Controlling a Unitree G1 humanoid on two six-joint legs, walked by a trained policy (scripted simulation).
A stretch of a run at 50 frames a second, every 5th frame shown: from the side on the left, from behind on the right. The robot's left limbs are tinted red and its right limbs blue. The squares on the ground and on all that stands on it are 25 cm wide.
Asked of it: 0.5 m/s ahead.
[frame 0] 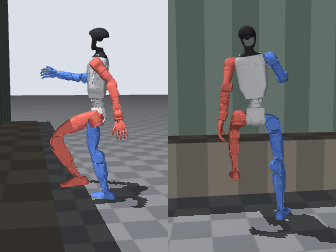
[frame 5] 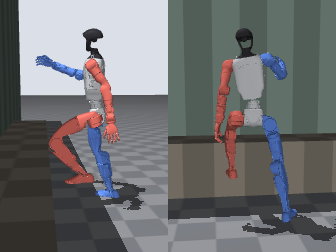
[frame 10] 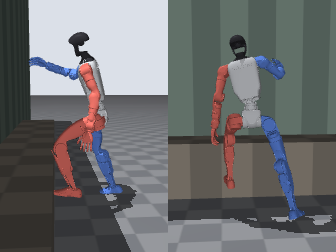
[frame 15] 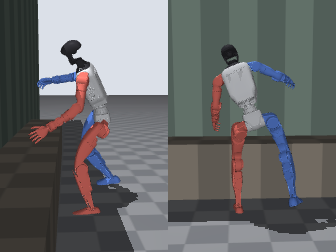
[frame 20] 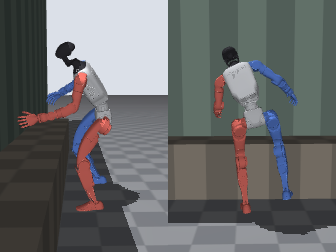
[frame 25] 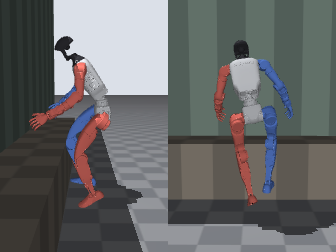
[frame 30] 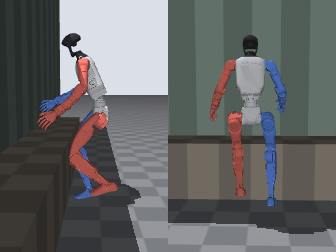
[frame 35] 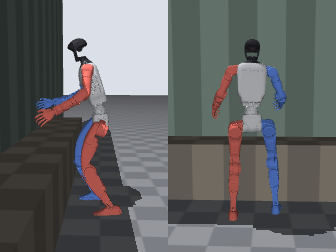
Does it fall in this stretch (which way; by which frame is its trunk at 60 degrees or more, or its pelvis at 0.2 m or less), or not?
no
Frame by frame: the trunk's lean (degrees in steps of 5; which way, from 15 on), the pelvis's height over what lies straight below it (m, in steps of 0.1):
0: 10, 0.8
5: 10, 0.8
10: 20 forward and to its left, 0.8
15: 35 forward and to its left, 0.8
20: 40 forward and to its left, 0.8
25: 35 forward, 0.8
30: 25 forward, 0.8
35: 20 forward, 0.7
